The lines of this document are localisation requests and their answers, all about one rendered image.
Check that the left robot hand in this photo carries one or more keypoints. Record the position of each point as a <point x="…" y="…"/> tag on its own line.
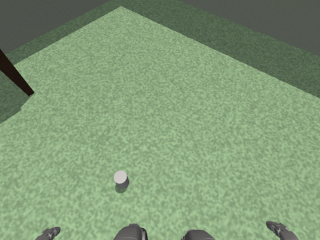
<point x="49" y="234"/>

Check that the right robot hand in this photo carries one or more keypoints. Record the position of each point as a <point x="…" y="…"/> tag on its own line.
<point x="281" y="231"/>

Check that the can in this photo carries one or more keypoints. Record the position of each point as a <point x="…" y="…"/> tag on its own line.
<point x="121" y="179"/>

